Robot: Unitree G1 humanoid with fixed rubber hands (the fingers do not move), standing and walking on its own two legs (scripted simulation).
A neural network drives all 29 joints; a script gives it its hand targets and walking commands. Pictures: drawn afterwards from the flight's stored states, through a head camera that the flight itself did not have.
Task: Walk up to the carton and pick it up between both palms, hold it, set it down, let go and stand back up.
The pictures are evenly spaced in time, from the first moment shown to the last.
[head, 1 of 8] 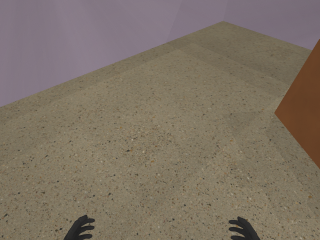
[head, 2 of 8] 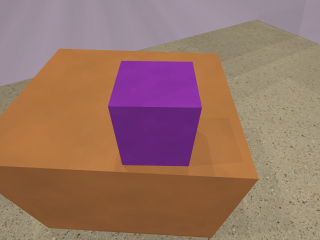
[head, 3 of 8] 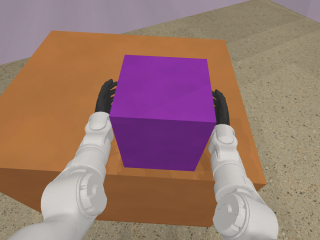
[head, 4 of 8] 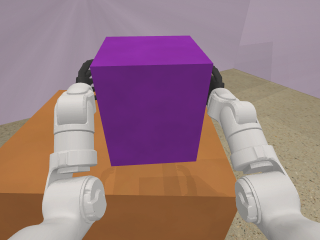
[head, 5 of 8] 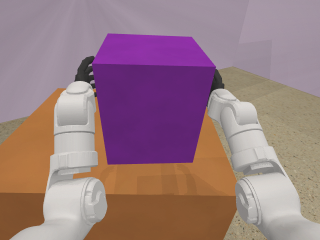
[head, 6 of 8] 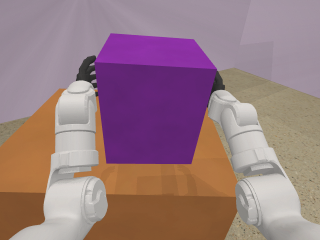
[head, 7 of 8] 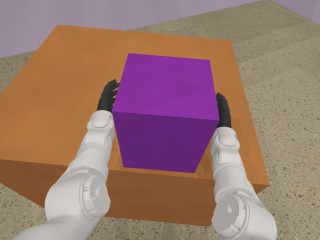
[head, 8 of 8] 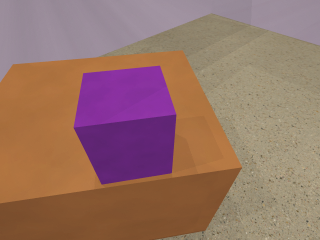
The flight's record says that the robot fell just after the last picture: no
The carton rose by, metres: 0.22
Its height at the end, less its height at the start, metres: +0.00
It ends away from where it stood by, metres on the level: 0.02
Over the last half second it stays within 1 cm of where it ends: yes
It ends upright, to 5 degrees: yes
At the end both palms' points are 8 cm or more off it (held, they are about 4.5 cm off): yes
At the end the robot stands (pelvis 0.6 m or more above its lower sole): yes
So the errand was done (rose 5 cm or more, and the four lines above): yes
